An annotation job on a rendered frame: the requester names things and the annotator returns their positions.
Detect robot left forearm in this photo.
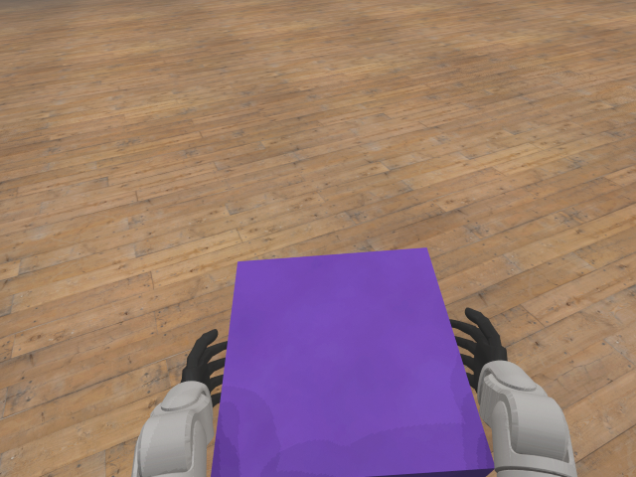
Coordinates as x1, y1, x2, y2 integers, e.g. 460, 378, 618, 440
131, 381, 215, 477

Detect carton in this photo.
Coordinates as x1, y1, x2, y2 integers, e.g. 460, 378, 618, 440
211, 247, 495, 477

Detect robot right forearm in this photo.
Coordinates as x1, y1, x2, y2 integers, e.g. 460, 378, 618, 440
477, 361, 577, 477

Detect robot right hand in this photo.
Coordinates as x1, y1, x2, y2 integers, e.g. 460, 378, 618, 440
449, 307, 508, 393

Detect robot left hand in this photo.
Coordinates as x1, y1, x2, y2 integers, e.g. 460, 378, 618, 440
180, 329, 228, 407

